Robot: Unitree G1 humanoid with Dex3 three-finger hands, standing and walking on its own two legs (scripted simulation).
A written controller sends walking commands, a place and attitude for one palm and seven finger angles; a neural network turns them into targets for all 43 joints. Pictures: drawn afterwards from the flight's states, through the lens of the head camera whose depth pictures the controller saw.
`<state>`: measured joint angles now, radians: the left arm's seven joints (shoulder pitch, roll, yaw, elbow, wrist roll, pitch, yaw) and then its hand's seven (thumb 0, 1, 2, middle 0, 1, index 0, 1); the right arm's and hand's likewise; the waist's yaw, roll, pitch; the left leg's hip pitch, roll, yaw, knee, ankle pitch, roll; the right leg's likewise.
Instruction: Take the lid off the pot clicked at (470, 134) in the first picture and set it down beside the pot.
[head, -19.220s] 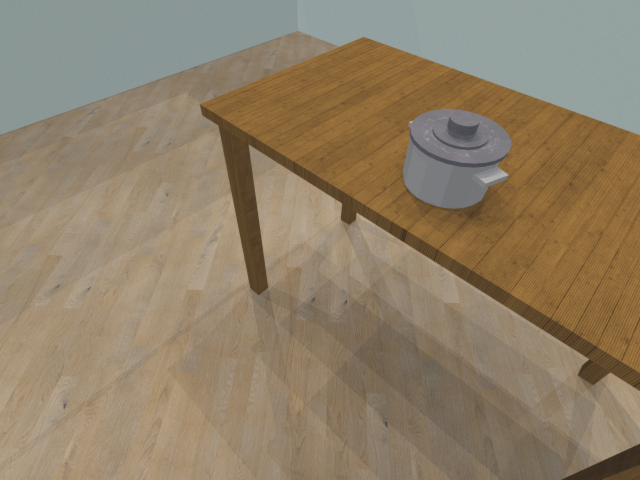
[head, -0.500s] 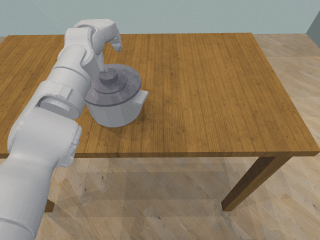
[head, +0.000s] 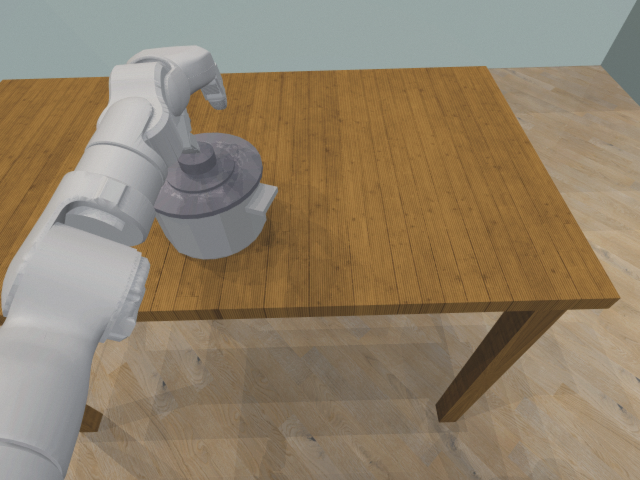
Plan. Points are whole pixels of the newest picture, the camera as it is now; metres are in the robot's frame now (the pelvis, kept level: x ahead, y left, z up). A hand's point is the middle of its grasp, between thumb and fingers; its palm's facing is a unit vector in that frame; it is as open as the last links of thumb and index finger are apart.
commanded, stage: move the open hand above the knob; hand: left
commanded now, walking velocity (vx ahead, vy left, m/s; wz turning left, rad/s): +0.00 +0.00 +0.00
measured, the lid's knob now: (196, 157) +0.52 +0.14 +0.13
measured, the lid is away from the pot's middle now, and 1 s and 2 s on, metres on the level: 0.00 0.00 0.00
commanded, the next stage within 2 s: lower the open fingers around the knob in 1.60 s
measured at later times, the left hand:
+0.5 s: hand (171, 123) +0.48 +0.15 +0.21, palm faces -0.27 -0.01 -0.96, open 10.2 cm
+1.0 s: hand (170, 121) +0.49 +0.15 +0.21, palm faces -0.26 -0.02 -0.97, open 10.2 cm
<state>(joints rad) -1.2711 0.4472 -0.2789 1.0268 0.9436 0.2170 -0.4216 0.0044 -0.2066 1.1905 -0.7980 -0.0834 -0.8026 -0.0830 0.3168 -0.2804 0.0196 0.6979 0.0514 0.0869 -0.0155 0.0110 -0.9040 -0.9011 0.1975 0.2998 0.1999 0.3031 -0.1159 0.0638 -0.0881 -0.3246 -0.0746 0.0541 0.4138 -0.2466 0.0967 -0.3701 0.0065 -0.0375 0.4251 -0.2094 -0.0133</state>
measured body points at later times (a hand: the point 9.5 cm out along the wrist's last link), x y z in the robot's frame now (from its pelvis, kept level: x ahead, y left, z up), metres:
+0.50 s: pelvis -0.01 +0.00 +0.00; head +0.02 -0.01 +0.45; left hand +0.49 +0.14 +0.26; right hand +0.05 -0.26 -0.13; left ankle -0.03 +0.06 -0.74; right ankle -0.01 -0.11 -0.74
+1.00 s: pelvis +0.00 +0.02 +0.00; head +0.03 +0.00 +0.45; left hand +0.50 +0.15 +0.26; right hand +0.04 -0.25 -0.13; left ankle -0.03 +0.06 -0.74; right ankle -0.01 -0.11 -0.74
